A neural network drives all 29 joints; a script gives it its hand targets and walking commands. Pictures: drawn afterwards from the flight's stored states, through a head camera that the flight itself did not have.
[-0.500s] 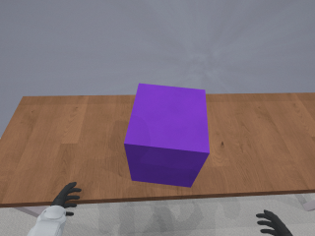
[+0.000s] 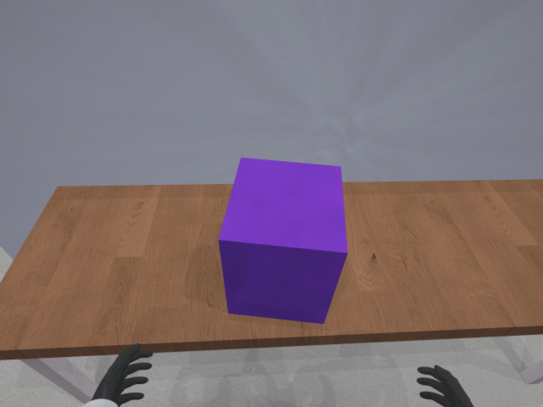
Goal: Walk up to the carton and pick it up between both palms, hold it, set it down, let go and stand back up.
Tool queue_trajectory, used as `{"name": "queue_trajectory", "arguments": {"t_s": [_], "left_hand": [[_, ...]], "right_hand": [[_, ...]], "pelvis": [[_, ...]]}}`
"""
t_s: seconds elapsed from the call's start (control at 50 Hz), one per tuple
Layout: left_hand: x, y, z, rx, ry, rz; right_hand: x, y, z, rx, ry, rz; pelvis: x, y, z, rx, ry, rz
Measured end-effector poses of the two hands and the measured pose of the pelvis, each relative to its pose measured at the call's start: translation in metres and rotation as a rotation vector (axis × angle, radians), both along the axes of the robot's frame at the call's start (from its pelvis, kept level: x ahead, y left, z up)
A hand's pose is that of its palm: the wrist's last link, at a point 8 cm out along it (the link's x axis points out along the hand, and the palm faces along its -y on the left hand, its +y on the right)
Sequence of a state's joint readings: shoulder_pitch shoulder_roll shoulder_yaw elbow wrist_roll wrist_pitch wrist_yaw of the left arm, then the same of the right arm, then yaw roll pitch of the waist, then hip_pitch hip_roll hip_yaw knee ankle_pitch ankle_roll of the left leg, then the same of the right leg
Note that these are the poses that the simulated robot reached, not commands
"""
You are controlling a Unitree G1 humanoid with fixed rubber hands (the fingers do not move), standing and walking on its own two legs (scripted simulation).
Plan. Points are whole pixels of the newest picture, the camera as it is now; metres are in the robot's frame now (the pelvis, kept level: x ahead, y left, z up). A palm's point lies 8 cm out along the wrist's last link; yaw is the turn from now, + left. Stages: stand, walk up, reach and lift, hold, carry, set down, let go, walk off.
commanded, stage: reach and lift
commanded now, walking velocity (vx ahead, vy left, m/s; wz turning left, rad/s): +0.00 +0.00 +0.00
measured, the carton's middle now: (282, 242) +0.45 +0.00 -0.05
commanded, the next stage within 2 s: none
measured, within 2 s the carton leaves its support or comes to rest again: neither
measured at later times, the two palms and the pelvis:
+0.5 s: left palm (108, 366) +0.20 +0.26 -0.05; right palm out of the picture +0.11 -0.19 -0.05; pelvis -0.01 +0.06 +0.00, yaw -8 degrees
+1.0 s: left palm (127, 377) +0.19 +0.23 -0.03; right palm out of the picture +0.13 -0.22 -0.03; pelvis -0.01 +0.02 +0.00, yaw -6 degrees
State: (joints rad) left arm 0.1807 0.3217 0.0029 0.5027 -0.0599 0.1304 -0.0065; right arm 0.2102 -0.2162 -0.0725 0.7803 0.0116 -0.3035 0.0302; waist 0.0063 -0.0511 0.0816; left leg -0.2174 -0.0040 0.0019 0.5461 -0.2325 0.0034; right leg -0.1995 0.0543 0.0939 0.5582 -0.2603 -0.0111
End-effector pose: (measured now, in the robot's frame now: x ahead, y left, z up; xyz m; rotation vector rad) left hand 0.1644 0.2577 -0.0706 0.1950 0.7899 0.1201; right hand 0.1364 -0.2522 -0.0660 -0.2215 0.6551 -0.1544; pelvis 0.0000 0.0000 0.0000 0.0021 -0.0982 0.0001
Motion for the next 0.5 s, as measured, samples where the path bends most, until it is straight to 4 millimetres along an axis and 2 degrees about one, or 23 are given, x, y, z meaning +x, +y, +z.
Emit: {"name": "queue_trajectory", "arguments": {"t_s": [0.12, 0.22, 0.36, 0.5], "left_hand": [[-0.004, 0.005, 0.004, -0.035, -0.031, -0.02], [0.01, 0.016, 0.006, -0.05, -0.077, -0.07], [0.031, 0.019, 0.017, -0.026, -0.196, -0.072], [0.04, 0.007, 0.021, -0.053, -0.271, -0.066]], "right_hand": [[-0.01, 0.015, 0.019, -0.014, -0.102, -0.066], [-0.018, 0.032, 0.035, -0.037, -0.165, -0.107], [-0.029, 0.054, 0.03, 0.056, -0.147, -0.116], [-0.027, 0.058, 0.02, 0.11, -0.136, -0.125]], "pelvis": [[-0.013, 0.011, 0.0, 0.0, -0.02, -0.024], [-0.021, 0.034, -0.001, -0.02, -0.028, -0.075], [-0.02, 0.056, 0.0, -0.031, -0.019, -0.132], [-0.011, 0.059, 0.001, -0.035, -0.004, -0.138]]}}
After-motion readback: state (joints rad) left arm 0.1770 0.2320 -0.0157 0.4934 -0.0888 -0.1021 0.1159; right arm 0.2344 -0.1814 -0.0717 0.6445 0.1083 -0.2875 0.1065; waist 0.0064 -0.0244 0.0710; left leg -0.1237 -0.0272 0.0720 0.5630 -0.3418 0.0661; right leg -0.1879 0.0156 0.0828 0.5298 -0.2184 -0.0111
